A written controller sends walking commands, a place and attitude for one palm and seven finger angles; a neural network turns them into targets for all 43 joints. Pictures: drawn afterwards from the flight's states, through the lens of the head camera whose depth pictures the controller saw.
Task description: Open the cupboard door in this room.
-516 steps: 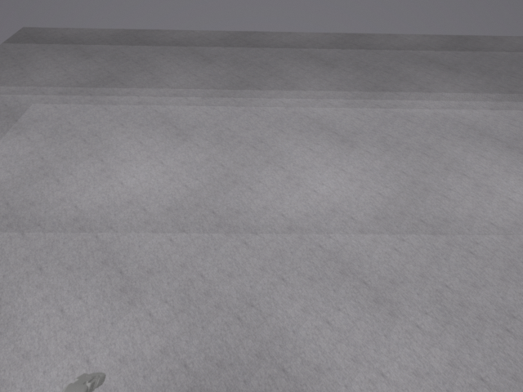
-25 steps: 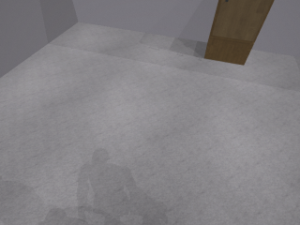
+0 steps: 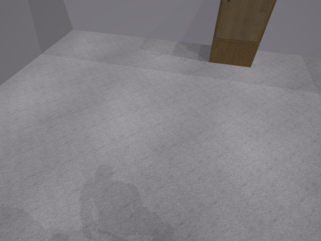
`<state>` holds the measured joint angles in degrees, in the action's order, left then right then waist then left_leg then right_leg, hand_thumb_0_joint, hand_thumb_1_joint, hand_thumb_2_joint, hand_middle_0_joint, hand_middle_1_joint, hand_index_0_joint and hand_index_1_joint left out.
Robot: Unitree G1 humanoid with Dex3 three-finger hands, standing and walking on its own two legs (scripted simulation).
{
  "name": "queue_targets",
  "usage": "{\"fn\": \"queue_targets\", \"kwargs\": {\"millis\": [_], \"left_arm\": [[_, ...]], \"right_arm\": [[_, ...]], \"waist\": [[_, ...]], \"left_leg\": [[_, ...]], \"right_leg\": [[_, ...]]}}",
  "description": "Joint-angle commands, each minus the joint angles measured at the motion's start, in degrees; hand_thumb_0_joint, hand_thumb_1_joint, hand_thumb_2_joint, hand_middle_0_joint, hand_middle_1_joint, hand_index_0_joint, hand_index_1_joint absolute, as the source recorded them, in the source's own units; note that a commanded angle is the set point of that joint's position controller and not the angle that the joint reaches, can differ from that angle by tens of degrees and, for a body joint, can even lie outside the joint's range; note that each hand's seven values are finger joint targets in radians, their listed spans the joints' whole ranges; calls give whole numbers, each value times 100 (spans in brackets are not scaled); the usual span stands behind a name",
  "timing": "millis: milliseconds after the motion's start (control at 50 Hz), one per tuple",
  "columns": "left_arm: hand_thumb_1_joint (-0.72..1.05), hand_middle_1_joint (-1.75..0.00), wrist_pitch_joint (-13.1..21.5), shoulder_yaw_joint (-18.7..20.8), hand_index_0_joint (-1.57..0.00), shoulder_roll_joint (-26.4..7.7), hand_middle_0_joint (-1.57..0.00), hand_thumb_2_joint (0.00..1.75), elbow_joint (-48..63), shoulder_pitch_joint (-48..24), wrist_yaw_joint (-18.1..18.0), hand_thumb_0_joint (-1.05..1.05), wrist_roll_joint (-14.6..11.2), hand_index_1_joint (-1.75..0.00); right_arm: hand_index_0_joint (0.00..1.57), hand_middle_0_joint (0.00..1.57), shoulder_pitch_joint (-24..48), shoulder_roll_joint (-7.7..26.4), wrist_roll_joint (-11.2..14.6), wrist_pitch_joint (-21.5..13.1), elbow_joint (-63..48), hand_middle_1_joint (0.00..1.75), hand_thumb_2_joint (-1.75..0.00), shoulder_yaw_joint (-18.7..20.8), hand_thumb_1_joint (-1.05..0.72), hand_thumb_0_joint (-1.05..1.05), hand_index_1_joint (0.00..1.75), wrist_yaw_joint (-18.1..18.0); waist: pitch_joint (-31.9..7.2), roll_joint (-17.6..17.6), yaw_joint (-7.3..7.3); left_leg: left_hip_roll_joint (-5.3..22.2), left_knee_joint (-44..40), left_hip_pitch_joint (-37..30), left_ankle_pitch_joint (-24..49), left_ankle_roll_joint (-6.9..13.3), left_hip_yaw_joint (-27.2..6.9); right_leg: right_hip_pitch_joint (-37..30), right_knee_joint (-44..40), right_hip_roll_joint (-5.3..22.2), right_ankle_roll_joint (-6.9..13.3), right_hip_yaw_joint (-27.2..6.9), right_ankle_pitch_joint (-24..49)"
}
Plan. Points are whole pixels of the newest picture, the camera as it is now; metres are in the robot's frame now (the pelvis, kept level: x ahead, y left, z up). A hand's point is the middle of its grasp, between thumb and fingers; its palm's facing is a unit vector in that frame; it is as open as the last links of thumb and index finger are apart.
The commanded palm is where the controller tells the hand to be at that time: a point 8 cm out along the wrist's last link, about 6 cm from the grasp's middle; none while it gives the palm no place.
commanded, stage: turn or walk to find it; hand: left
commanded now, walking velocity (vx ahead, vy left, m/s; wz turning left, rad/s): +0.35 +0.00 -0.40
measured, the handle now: out of the picture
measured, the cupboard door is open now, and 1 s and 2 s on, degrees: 0 0 0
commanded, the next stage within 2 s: stand and wait in 0.70 s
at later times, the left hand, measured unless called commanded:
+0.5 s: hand out of the picture +0.09 +0.12 -0.16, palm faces -0.09 -0.98 -0.17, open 7.4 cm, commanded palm none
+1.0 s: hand (118, 180) +0.35 +0.17 -0.18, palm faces -0.10 -0.98 -0.19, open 7.3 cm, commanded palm none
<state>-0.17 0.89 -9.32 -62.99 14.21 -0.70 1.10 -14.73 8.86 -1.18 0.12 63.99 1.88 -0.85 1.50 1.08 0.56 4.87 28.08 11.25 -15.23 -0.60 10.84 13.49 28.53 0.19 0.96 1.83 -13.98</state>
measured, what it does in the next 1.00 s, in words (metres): walks ahead: left foot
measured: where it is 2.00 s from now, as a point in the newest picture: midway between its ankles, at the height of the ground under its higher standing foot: outside the picture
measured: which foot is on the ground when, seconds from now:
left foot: down 0.00-0.28, up 0.30-0.70, down 0.72-1.00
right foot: down 0.00-0.74, up 0.76-1.00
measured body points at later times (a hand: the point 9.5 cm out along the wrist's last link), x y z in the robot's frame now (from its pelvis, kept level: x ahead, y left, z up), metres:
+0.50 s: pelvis +0.11 -0.04 +0.01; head +0.13 -0.06 +0.45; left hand +0.10 +0.18 -0.15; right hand +0.13 -0.29 -0.15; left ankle +0.15 +0.09 -0.67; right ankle +0.06 -0.12 -0.74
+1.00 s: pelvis +0.27 +0.00 +0.00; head +0.30 +0.01 +0.45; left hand +0.35 +0.23 -0.16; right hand +0.31 -0.24 -0.15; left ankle +0.34 +0.06 -0.74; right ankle +0.25 -0.15 -0.70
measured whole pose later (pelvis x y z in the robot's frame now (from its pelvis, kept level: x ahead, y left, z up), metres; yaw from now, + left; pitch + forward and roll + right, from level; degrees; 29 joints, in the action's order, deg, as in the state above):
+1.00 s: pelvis +0.27 +0.00 +0.00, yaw -7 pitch -1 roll +0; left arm 0.2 1.9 -10.3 -61.4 10.6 -1.9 1.4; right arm -9.5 9.2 -1.2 -1.7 61.4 1.9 -1.3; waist 3.3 -1.8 0.1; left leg -0.8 26.7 16.4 -9.7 5.4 9.5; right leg 21.1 48.3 5.4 -2.2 2.2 -23.7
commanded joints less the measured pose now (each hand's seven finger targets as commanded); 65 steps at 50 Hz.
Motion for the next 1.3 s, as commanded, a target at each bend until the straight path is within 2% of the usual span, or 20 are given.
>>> {"fn": "queue_targets", "kwargs": {"millis": [0, 40, 80, 140, 220, 240, 260, 280, 360, 600, 660, 680, 720, 740, 780, 840, 960, 1120, 1200, 1280], "left_arm": [[90, -30, -17, 250, -20, -706, -20, 90, 390, 101, 33, 0, 41, -30], [90, -30, 21, 264, -20, -432, -20, 90, 539, 68, 102, 0, 56, -30], [90, -30, 29, 270, -20, -300, -20, 90, 756, -322, 167, 0, 73, -30], [90, -30, 77, 300, -20, -201, -20, 90, 798, -299, 230, 0, 78, -30], [90, -30, 144, 300, -20, -218, -20, 90, 314, 832, 210, 0, 78, -30], [90, -30, 195, 364, -20, -563, -20, 90, 129, 1400, 165, 0, 88, -30], [90, -30, 272, 472, -20, -1189, -20, 90, -82, 2000, 77, 0, 86, -30], [90, -30, 272, 460, -20, -1274, -20, 90, -91, 2175, -11, 0, -43, -30], [90, -30, 369, 293, -20, -701, -20, 90, 161, 885, -34, 0, 22, -30], [90, -30, 485, 184, -20, -626, -20, 90, -302, 1191, -117, 0, 40, -30], [90, -30, 424, 178, -20, -671, -20, 90, -308, 979, -170, 0, 18, -30], [90, -30, 390, 157, -20, -608, -20, 90, -257, 1049, -176, 0, -2, -30], [90, -30, 358, 83, -20, -217, -20, 90, -156, 1537, -190, 0, -80, -30], [90, -30, 278, 66, -20, -229, -20, 90, -93, 1490, -217, 0, -86, -30], [90, -30, 229, 77, -20, -198, -20, 90, -2, 797, -181, 0, -34, -30], [90, -30, 109, 57, -20, -55, -20, 90, -1, 696, -110, 0, -12, -30], [90, -30, -38, 81, -20, -196, -20, 90, 111, 452, -98, 0, 49, -30], [90, -30, -12, 121, -20, -465, -20, 90, 235, 412, -140, 0, 11, -30], [90, -30, 114, 309, -20, -1138, -20, 90, 527, 143, -161, 0, -17, -30], [90, -30, 84, 348, -20, -1030, -20, 90, 705, -100, -180, 0, 53, -30]], "right_arm": [[20, 20, -540, 802, -25, -51, -203, 30, -90, 209, -90, 0, 30, -21], [20, 20, -745, 1094, -31, -102, -227, 30, -90, 313, -90, 0, 30, -30], [20, 20, -864, 1229, -40, -197, -236, 30, -90, 387, -90, 0, 30, -19], [20, 20, -553, 1170, -99, -257, -283, 30, -90, 348, -90, 0, 30, -28], [20, 20, -284, 1070, -75, -224, -288, 30, -90, 289, -90, 0, 30, -4], [20, 20, -202, 886, -25, -235, -360, 30, -90, 265, -90, 0, 30, 19], [20, 20, 80, 471, 26, -241, -652, 30, -90, 155, -90, 0, 30, 80], [20, 20, 591, 680, 14, -223, -926, 30, -90, 161, -90, 0, 30, 106], [20, 20, 314, 598, -68, -187, -628, 30, -90, 243, -90, 0, 30, 167], [20, 20, 1140, 258, 60, -223, -853, 30, -90, 54, -90, 0, 30, 212], [20, 20, 242, 421, 20, -248, -534, 30, -90, 85, -90, 0, 30, 133], [20, 20, -336, 668, -17, -272, -359, 30, -90, 134, -90, 0, 30, 100], [20, 20, -1171, 1352, -11, -236, -151, 30, -90, 272, -90, 0, 30, 37], [20, 20, -909, 1392, 59, -217, -182, 30, -90, 200, -90, 0, 30, -39], [20, 20, -167, 956, 34, -216, -366, 30, -90, 157, -90, 0, 30, -61], [20, 20, 144, 681, 25, -278, -386, 30, -90, 53, -90, 0, 30, -65], [20, 20, 248, 806, 14, -237, -419, 30, -90, 129, -90, 0, 30, -64], [20, 20, 105, 835, 45, -81, -398, 30, -90, 181, -90, 0, 30, -13], [20, 20, 87, 571, 28, 53, -613, 30, -90, 157, -90, 0, 30, 64], [20, 20, 123, 411, 63, 156, -690, 30, -90, 207, -90, 0, 30, 79]], "waist": [[611, 24, 42], [609, 867, 138], [522, 1019, 279], [558, 639, 105], [186, 103, -395], [63, -653, -657], [140, -2319, -901], [285, -1795, -976], [557, -479, -212], [457, -832, -268], [61, -756, 162], [-321, -308, 346], [-1310, 1264, 393], [-1549, 1308, 234], [-498, 784, 125], [-381, 404, -97], [-271, 429, -148], [-92, 166, -254], [82, -1813, -189], [162, -845, -107]], "left_leg": [[642, -913, -51, -2215, 256, -876], [1409, -1632, -317, -2988, 649, -1719], [2101, -2110, -536, -2773, 1039, -2205], [1873, -1876, -269, -1833, 819, -1324], [1224, -409, 396, -1428, 342, -212], [836, 829, 1086, -1340, 132, 200], [126, 2706, 2744, -2018, -115, 509], [139, 3580, 3103, -1889, -48, -321], [513, 3764, 2682, -233, -109, -830], [28, 1206, 1829, 478, -84, -351], [-250, 326, 448, 1250, 59, -308], [-80, 147, -557, 2392, 164, -511], [1941, -63, -2010, 5672, 1242, -2473], [2060, -406, -1843, 4908, 1330, -2826], [1720, -906, -464, 3059, 1276, -2492], [1180, -1198, 224, 2367, 973, -1815], [1024, -1598, 468, 733, 925, -1708], [657, -962, 654, 632, 625, -1869], [-312, 878, 1247, -777, -35, -787], [-239, 2554, 1558, -1316, -96, -869]], "right_leg": [[1269, -586, 267, 140, -735, -2129], [1748, 897, -106, 28, 57, -1460], [2234, 2306, 254, -20, 224, -1322], [1721, 1857, 542, -84, 348, -1233], [-338, 162, 136, -70, 866, -318], [-1172, -408, 453, 82, 254, -718], [-1894, -1441, 1841, 691, -2234, -1568], [-1508, -2115, 2376, 1061, -3482, -1825], [-408, -2011, 1815, 843, -2025, -1547], [-1190, -1235, 1388, 516, -130, 3274], [-1104, -128, 1183, 176, 325, 3830], [-690, 758, 1009, -11, 467, 3336], [670, 3349, 56, -229, 507, -2287], [894, 3824, 149, -235, -22, -2427], [1127, 3792, 561, -286, -158, -1830], [564, 2782, 646, -337, -97, -1305], [339, 1790, 576, -304, -13, -827], [-394, -365, 505, -294, 169, 155], [-236, -1306, 2204, 707, -1250, 630], [-313, -835, 2105, 826, -397, 2566]]}}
